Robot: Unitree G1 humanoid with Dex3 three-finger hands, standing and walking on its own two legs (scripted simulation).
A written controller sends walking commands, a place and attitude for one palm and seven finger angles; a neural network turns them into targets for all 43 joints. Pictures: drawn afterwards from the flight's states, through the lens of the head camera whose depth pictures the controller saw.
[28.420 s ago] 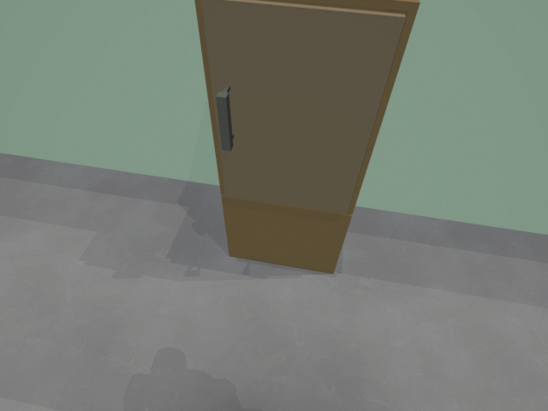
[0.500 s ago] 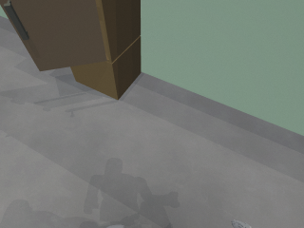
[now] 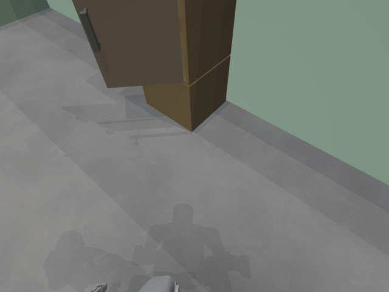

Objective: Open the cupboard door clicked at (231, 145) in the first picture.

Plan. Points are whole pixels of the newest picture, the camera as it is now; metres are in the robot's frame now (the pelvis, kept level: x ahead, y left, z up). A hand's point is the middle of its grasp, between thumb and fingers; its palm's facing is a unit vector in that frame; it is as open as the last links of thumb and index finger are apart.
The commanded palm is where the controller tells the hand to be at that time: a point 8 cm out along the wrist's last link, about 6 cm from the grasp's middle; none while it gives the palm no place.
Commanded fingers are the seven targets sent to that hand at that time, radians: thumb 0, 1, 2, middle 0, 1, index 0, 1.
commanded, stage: turn to face it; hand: left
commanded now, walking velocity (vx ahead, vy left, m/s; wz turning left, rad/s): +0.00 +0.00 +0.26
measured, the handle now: (91, 30) +1.06 +0.49 -0.02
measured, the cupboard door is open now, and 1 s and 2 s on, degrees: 45 45 45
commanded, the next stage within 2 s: take the last steps up to it in 0.04 s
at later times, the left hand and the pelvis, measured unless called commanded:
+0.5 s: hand out of the picture +0.06 +0.21 -0.17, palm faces +0.20 -0.95 -0.24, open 7.4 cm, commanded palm none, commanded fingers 0.00 0.90 0.90 -0.20 -0.30 -0.20 -0.30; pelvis +0.03 +0.00 -0.01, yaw +9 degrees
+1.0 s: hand out of the picture +0.13 +0.29 -0.18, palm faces +0.23 -0.96 -0.17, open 7.4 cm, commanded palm none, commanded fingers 0.00 0.90 0.90 -0.20 -0.30 -0.20 -0.30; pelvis +0.16 +0.10 +0.00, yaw +10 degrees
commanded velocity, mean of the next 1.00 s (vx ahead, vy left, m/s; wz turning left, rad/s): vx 0.26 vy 0.09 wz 0.10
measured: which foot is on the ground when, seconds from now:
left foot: up 0.00-0.16, down 0.18-0.46, up 0.48-0.80, down 0.82-1.00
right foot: down 0.00-0.18, up 0.20-0.44, down 0.46-0.82, up 0.84-1.00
